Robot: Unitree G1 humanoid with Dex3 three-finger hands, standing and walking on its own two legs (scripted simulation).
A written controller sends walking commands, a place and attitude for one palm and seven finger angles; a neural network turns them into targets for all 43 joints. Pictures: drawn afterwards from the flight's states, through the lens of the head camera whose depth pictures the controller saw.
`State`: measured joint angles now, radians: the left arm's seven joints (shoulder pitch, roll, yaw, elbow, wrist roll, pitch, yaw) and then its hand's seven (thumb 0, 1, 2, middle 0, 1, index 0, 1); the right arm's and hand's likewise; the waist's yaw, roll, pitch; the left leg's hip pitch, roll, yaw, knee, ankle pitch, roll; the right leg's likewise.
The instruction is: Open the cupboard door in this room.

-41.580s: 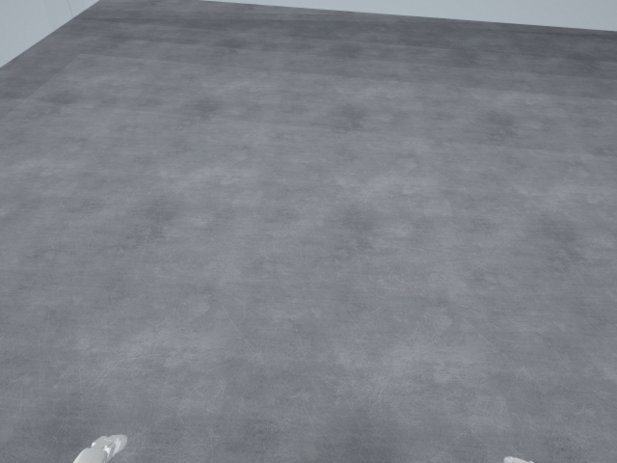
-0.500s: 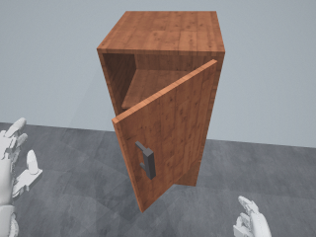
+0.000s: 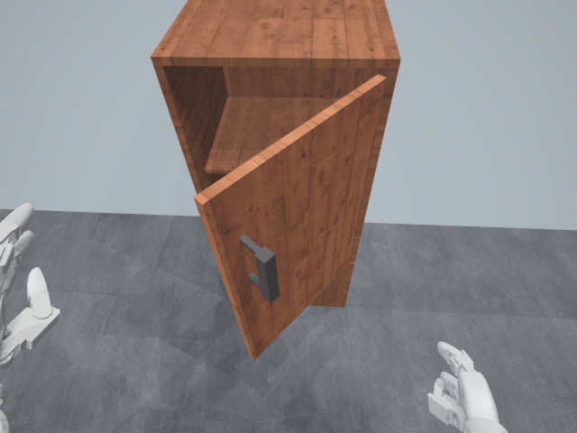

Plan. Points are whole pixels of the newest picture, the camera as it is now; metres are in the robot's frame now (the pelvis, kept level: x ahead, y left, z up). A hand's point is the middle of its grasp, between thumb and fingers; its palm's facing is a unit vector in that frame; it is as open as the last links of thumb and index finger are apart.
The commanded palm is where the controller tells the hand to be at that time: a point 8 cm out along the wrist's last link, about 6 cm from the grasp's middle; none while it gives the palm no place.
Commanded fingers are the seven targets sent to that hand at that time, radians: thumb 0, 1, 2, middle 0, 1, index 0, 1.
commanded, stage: step back with the hand held close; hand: left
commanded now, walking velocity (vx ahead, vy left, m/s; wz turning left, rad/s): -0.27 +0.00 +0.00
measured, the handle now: (259, 269) +0.35 +0.08 +0.00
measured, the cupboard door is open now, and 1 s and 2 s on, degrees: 50 50 50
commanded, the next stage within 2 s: stop stepping back and stand still in 0.98 s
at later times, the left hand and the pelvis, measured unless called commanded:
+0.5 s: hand out of the picture +0.12 +0.27 +0.15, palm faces +0.43 -0.76 -0.48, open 7.4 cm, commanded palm +0.06 +0.31 +0.17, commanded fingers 0.00 0.90 0.90 -0.20 -0.30 -0.20 -0.30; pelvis -0.07 +0.01 -0.02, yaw +1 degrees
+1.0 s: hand out of the picture +0.06 +0.28 +0.14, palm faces +0.38 -0.77 -0.52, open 7.4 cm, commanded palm -0.02 +0.32 +0.17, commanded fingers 0.00 0.90 0.90 -0.20 -0.30 -0.20 -0.30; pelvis -0.15 +0.01 -0.01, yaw +3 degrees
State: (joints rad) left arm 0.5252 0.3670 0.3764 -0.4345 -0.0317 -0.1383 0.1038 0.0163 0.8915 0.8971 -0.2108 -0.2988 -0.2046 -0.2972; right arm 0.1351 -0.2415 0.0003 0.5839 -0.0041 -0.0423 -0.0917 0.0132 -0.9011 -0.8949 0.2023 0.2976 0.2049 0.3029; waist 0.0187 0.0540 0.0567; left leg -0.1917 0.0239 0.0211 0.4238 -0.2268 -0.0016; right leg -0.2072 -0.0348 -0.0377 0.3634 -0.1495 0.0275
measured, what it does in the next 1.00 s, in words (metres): walks backwards: right foot, then left foot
